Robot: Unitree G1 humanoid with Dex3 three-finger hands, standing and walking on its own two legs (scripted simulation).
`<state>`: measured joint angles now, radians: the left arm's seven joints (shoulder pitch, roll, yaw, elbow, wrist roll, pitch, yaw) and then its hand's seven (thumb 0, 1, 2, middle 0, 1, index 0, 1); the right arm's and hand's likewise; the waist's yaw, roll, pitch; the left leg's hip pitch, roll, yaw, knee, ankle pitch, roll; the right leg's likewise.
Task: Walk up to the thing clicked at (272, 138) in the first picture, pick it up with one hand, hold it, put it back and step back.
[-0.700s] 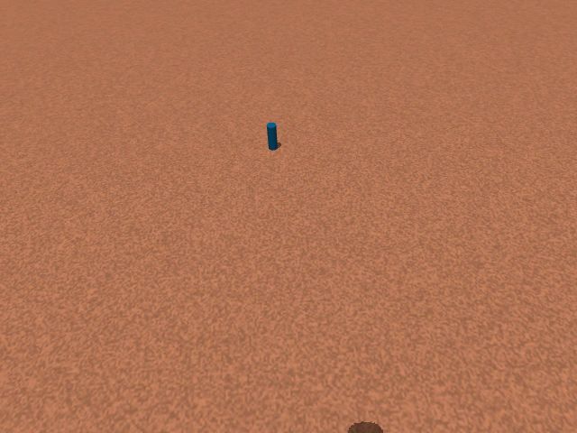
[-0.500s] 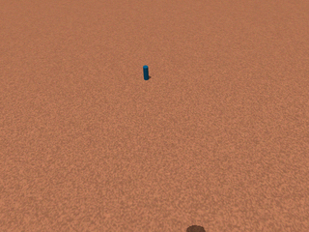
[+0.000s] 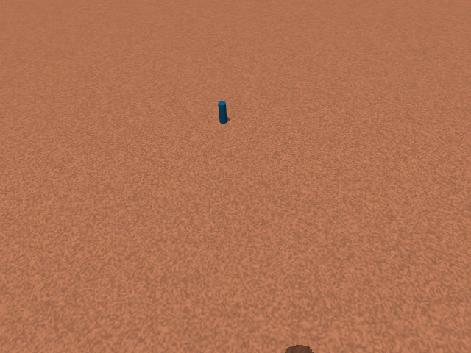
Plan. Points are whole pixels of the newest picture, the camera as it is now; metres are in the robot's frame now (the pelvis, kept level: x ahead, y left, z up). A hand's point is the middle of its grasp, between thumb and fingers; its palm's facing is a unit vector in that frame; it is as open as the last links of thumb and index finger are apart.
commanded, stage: stand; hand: left
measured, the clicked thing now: (222, 112) +1.66 +0.11 -0.71
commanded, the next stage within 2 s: walk up in 0.42 s
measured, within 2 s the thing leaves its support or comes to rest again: neither
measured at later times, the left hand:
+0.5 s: hand out of the picture +0.08 +0.26 -0.15, palm faces -0.03 -0.94 -0.34, open 7.4 cm
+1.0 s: hand (151, 329) +0.20 +0.20 -0.14, palm faces -0.01 -0.92 -0.39, open 7.4 cm
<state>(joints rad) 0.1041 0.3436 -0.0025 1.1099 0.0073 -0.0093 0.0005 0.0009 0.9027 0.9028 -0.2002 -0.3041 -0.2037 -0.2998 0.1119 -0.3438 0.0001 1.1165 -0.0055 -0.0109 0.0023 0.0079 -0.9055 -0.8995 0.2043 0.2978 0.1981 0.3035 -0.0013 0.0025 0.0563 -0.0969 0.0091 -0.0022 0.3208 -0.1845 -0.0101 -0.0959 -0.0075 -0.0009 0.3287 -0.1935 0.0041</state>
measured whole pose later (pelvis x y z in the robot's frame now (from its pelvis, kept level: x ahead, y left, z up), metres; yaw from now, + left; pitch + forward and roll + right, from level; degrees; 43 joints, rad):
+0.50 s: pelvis +0.01 +0.00 +0.00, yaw -1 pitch -1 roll +1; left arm 0.17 0.36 0.04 1.07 0.03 -0.01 -0.05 0.00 0.90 0.90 -0.20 -0.30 -0.20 -0.30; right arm 0.16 -0.35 -0.04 1.07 -0.03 -0.03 0.04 0.01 -0.90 -0.90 0.21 0.30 0.20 0.30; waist 0.01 -0.01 0.01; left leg -0.14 0.00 0.01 0.42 -0.38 0.03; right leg -0.17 -0.01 0.02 0.49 -0.43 -0.03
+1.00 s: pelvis +0.17 -0.09 -0.01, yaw -2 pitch -3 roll -1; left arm 0.33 0.40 0.06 0.98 0.01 -0.08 -0.05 0.00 0.90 0.90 -0.20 -0.30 -0.21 -0.30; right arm 0.21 -0.44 -0.08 0.97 -0.01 -0.04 0.10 0.01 -0.91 -0.90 0.20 0.30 0.20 0.30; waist 0.04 0.06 0.03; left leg -0.54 0.06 -0.05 0.89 -0.21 -0.01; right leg -0.03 0.01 -0.08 0.35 -0.28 -0.03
